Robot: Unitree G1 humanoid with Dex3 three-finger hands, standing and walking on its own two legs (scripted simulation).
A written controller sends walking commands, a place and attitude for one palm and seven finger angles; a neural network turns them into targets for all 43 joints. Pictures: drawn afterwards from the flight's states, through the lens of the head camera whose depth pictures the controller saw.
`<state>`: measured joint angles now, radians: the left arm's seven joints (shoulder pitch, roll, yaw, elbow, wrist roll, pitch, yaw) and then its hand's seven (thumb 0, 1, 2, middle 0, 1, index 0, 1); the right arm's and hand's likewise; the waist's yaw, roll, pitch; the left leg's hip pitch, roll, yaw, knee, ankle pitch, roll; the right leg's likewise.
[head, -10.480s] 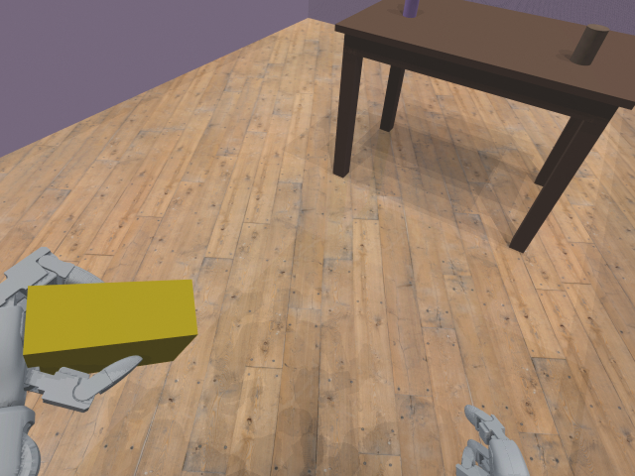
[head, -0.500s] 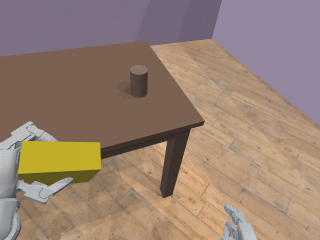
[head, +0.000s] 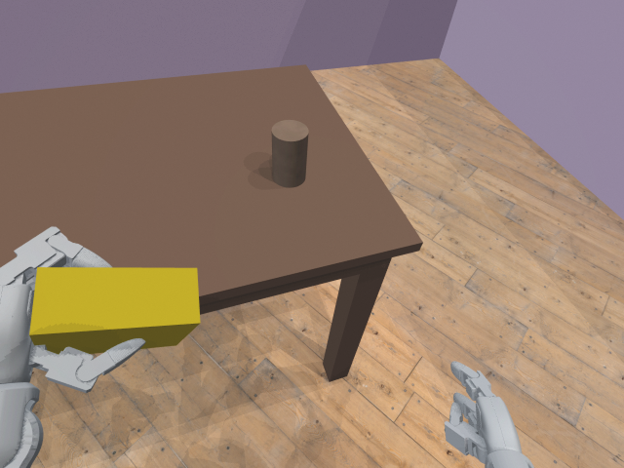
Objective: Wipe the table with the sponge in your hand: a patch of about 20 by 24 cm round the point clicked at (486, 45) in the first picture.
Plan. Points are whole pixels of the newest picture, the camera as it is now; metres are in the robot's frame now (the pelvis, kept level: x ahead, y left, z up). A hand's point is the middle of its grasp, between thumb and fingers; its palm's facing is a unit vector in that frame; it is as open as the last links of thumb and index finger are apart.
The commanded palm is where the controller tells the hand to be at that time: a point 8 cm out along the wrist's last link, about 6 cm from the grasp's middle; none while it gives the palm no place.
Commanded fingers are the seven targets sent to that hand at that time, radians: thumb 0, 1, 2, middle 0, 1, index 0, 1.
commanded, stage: look again from close up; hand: left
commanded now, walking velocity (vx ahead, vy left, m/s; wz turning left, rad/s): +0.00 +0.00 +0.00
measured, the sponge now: (143, 312) +0.23 +0.20 +0.12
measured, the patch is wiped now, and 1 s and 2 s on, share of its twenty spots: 0.00 0.00 0.00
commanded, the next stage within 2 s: shuffle to correct the standing spot in 0.32 s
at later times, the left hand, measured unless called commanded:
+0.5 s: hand (82, 323) +0.20 +0.24 +0.15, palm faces +0.36 -0.86 -0.37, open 9.8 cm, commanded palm +0.15 +0.28 +0.17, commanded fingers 0.00 0.10 1.30 -1.20 -1.60 -1.20 -1.60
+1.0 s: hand (99, 273) +0.25 +0.24 +0.16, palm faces +0.33 -0.84 -0.43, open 9.8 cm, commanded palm +0.19 +0.30 +0.17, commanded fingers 0.00 0.10 1.30 -1.20 -1.60 -1.20 -1.60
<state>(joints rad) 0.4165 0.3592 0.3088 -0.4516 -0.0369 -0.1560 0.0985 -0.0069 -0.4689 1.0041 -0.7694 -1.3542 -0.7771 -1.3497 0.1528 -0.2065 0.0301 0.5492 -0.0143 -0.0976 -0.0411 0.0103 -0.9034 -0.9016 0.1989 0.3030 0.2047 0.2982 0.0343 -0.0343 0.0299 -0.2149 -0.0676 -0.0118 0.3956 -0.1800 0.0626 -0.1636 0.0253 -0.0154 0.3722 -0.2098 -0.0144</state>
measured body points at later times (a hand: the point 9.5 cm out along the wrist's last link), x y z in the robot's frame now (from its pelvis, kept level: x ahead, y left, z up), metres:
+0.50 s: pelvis -0.01 +0.00 +0.00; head +0.00 +0.01 +0.45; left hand +0.18 +0.28 +0.17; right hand +0.17 -0.23 -0.07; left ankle +0.02 +0.07 -0.74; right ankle -0.01 -0.11 -0.74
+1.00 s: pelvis +0.03 +0.01 -0.02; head +0.05 +0.02 +0.43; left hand +0.23 +0.29 +0.18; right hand +0.20 -0.21 -0.10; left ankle +0.02 +0.08 -0.73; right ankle +0.02 -0.09 -0.75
